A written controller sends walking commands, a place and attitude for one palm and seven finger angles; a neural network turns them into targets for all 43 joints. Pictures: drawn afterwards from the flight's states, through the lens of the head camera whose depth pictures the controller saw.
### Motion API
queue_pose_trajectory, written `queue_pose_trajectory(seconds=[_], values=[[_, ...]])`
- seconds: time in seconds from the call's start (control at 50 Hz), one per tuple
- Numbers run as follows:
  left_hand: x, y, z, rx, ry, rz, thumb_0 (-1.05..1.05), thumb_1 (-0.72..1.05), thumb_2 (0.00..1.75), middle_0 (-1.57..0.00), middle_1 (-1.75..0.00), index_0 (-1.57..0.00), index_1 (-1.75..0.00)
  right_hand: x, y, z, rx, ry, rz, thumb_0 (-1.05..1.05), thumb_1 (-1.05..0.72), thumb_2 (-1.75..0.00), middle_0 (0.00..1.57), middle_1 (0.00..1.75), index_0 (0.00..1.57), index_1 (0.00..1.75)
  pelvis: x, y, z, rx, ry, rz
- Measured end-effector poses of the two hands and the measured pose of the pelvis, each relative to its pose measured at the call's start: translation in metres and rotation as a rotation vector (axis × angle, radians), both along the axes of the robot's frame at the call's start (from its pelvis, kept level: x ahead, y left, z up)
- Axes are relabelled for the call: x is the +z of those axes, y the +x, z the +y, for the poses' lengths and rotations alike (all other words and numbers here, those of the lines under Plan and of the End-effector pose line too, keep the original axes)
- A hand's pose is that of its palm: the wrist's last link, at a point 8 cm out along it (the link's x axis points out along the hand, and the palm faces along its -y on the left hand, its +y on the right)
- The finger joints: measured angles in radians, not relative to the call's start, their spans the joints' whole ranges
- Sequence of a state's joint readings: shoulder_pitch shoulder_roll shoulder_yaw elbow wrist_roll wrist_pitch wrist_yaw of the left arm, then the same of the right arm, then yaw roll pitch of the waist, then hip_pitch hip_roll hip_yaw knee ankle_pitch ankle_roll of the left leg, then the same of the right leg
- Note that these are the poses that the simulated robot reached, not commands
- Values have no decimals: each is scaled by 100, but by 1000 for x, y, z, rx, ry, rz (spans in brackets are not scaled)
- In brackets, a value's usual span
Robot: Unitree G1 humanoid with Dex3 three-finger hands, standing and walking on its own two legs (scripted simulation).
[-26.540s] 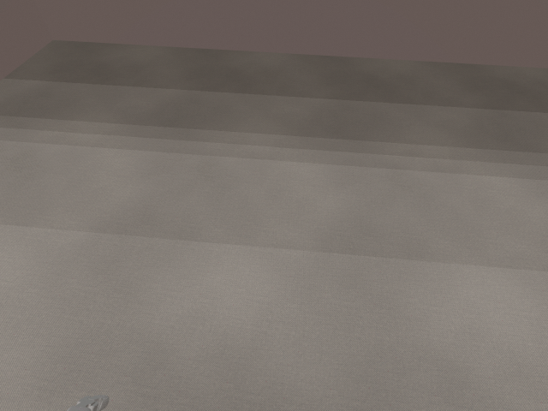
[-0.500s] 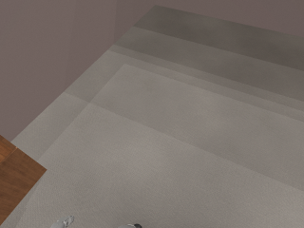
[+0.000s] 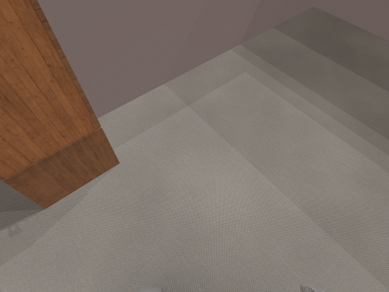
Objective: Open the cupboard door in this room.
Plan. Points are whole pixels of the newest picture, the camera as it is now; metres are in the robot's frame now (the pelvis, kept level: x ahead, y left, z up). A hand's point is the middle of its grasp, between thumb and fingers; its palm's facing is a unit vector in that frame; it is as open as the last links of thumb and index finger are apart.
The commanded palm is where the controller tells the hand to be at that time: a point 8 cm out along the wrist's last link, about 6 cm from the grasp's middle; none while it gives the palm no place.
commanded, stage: turn to face it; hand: left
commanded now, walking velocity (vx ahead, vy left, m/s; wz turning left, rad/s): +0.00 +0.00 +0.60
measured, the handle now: out of the picture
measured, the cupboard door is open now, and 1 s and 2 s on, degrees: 0 0 0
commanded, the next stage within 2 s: take the last steps up to it in 1.24 s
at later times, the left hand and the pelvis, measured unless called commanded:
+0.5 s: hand out of the picture +0.10 +0.22 -0.14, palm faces +0.25 -0.92 -0.29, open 7.4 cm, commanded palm none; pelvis +0.02 -0.02 -0.01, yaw +17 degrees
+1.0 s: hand out of the picture -0.12 +0.20 -0.19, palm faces +0.59 -0.77 -0.25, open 7.4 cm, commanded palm none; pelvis +0.00 +0.02 -0.01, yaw +34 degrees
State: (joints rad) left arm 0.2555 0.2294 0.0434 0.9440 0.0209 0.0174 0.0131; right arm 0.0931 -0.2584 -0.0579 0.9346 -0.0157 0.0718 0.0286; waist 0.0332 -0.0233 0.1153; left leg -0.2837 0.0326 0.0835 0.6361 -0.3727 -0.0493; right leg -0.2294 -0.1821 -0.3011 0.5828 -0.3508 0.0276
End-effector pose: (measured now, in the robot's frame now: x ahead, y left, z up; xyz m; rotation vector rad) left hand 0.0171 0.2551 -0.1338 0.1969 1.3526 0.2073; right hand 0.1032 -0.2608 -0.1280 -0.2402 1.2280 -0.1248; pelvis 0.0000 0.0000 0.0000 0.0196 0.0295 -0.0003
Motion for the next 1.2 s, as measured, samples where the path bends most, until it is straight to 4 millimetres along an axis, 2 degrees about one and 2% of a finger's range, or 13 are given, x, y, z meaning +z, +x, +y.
queue_pose_trajectory(seconds=[0.04, 0.1, 0.22, 0.32, 0.42, 0.5, 0.64, 0.76, 0.84, 0.94, 1.0, 1.08, 1.2], values=[[-11, -14, 18, 41, 2, 27, 0, 90, 90, -21, -30, -21, -30, 0, 19, 13, 43, -14, -44, 1, -91, -90, 20, 30, 20, 30, -8, 1, 9, 24, -5, 4], [-12, -23, 36, 84, 17, 62, 0, 90, 90, -20, -30, -20, -30, 10, 34, 30, 85, -24, -81, 1, -91, -90, 20, 30, 20, 30, -4, 2, 16, 54, -12, -5], [2, 0, 48, 128, 21, -41, 1, 91, 90, -20, -30, -20, -30, 18, 38, 44, 137, -29, -58, 1, -91, -90, 21, 30, 20, 30, 6, 5, 22, 125, -34, -12], [10, 30, 42, 137, 27, -139, 1, 91, 90, -20, -30, -20, -30, 13, 35, 42, 157, -14, -25, 1, -91, -90, 21, 30, 20, 30, 7, 10, 16, 180, -27, -15], [18, 57, 22, 140, 42, -223, 0, 90, 90, -20, -30, -20, -30, -2, 33, 26, 164, 8, 18, 1, -91, -90, 21, 30, 20, 30, 3, 16, 0, 239, -13, -16], [24, 62, 2, 151, 74, -277, 0, 90, 90, -20, -30, -20, -30, -20, 40, 8, 178, 29, 43, 1, -91, -90, 21, 30, 20, 30, -5, 22, -17, 296, -6, -24], [32, 17, -24, 262, 74, -226, 0, 90, 90, -20, -30, -21, -30, -16, 61, 1, 261, 35, 79, 1, -91, -90, 20, 30, 20, 30, 5, 25, -28, 392, 18, -42], [24, -39, -36, 389, 49, -144, 0, 90, 90, -21, -30, -21, -30, -8, 83, 17, 362, 17, 91, 1, -91, -90, 20, 30, 20, 30, 8, 24, -26, 469, 22, -40], [13, -85, -38, 476, 26, -78, 0, 90, 90, -21, -30, -21, -30, -2, 104, 46, 449, 3, 62, 1, -91, -90, 20, 30, 20, 30, 6, 17, -17, 517, 13, -38], [-11, -144, -29, 588, -8, -7, 0, 90, 90, -21, -30, -21, -30, 5, 130, 100, 572, -15, -37, 1, -91, -90, 20, 30, 20, 30, -5, 6, 5, 575, -15, -41], [-21, -171, -20, 634, -23, 43, 0, 90, 90, -20, -30, -20, -30, 13, 136, 131, 624, -13, -102, 1, -91, -90, 20, 30, 20, 30, -8, -2, 16, 590, -10, -51], [-15, -182, -9, 671, -31, 43, 1, 90, 90, -20, -30, -20, -30, 26, 129, 153, 658, -19, -124, 1, -91, -90, 20, 30, 20, 30, 3, -10, 26, 620, -33, -66], [-4, -176, 3, 683, -23, -35, 0, 91, 90, -20, -30, -20, -30, 30, 107, 166, 665, 0, -99, 1, -91, -90, 21, 30, 20, 30, 13, -18, 34, 652, -39, -72]])
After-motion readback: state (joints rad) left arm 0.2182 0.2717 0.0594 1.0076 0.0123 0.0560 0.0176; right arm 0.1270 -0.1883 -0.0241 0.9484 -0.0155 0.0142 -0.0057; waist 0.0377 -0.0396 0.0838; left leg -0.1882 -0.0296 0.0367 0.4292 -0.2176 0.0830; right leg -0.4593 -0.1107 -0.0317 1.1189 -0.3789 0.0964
